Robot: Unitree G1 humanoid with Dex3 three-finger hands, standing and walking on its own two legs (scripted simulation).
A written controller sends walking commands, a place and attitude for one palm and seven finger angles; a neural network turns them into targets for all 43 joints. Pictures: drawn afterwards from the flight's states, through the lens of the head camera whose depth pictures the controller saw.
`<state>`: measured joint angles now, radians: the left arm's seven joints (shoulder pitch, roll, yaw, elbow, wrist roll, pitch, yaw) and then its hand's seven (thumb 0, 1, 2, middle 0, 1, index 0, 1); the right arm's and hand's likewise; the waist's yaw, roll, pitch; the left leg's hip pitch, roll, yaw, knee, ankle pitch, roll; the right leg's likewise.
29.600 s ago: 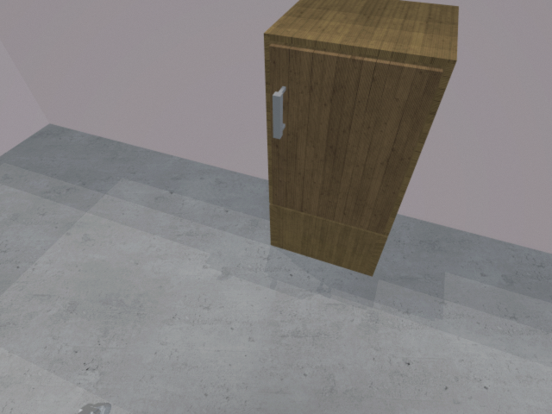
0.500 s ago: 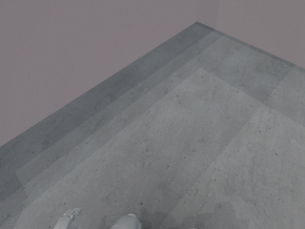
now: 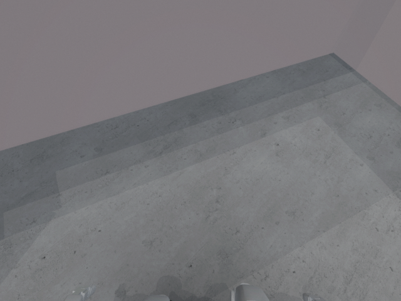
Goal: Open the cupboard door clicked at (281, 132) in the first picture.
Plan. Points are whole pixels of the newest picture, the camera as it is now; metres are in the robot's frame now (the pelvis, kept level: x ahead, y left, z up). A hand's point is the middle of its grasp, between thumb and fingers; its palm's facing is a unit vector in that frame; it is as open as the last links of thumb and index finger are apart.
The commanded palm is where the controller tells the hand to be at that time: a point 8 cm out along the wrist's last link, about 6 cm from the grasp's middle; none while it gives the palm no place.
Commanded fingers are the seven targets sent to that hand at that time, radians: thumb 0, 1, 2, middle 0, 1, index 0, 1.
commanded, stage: turn to face it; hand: left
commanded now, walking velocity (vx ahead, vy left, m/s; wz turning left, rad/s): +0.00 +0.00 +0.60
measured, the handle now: out of the picture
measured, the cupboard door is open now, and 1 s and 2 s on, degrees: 42 42 42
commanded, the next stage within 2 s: take the last steps up to it in 1.78 s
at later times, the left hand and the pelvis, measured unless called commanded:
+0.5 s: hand out of the picture +0.01 +0.17 -0.18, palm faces +0.33 -0.92 -0.21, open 7.4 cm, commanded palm none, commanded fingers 0.00 0.90 0.90 -0.20 -0.30 -0.20 -0.30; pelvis +0.02 -0.03 -0.01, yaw +19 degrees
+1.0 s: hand out of the picture +0.02 +0.15 -0.15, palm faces +0.57 -0.78 -0.27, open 7.4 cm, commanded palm none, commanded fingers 0.00 0.90 0.90 -0.20 -0.30 -0.20 -0.30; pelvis +0.06 -0.06 +0.00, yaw +37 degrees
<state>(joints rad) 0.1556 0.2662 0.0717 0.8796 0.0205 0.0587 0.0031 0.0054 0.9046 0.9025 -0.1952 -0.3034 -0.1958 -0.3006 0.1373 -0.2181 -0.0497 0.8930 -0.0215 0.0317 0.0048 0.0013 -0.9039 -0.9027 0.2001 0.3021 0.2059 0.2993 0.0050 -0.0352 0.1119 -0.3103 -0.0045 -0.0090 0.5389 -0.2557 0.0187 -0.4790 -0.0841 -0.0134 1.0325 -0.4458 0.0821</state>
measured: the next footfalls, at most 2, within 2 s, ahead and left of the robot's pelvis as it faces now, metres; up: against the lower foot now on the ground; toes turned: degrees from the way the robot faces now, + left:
right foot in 0.16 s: +0.05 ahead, -0.16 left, +0.00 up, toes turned +4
left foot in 0.50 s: +0.03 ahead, +0.09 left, +0.00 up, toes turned +24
